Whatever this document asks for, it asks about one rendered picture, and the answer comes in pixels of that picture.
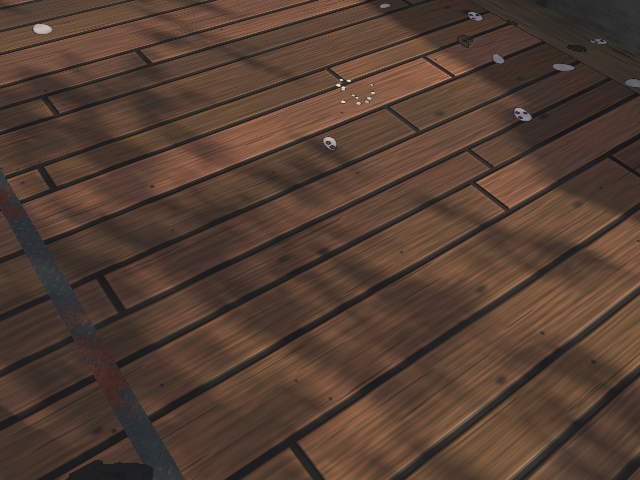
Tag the robot left hand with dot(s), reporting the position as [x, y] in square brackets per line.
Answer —
[96, 470]

